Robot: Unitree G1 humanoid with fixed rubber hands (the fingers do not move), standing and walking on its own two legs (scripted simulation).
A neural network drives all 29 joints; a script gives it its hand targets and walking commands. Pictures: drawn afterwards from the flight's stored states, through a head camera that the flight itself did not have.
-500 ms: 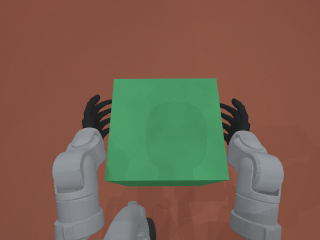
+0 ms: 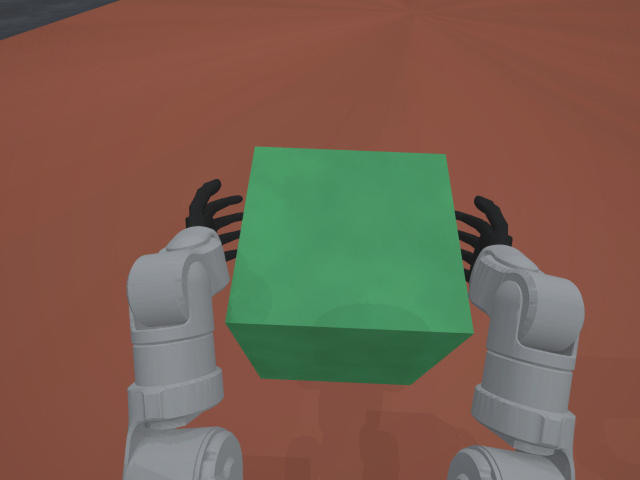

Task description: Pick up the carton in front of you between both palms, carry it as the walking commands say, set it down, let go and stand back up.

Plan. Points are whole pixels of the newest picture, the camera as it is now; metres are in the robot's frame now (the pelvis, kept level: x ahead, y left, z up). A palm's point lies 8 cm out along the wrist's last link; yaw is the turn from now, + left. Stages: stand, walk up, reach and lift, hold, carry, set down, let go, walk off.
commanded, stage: carry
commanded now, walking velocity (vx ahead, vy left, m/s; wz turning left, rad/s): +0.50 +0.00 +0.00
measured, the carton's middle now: (341, 280) +0.36 +0.01 +0.11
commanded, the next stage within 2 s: none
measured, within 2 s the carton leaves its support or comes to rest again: neither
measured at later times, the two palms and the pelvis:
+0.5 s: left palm (239, 172) +0.61 +0.19 +0.10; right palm (410, 186) +0.60 -0.11 +0.10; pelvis +0.31 +0.05 +0.03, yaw -2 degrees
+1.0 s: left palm (264, 113) +0.82 +0.18 +0.12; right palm (404, 122) +0.83 -0.12 +0.11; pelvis +0.60 +0.02 +0.03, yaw +1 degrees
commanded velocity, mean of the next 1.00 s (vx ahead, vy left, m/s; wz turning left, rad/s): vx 0.34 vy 0.00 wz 0.00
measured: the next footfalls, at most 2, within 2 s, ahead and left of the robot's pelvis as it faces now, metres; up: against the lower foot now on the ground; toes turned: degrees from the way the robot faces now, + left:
left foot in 0.40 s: +0.38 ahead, +0.15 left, +0.00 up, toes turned +9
right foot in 0.74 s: +0.62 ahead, -0.08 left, +0.00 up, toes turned -5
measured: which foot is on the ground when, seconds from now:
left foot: down 0.00-0.00, up 0.02-0.38, down 0.40-0.78, up 0.80-1.00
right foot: down 0.00-0.40, up 0.42-0.72, down 0.74-1.00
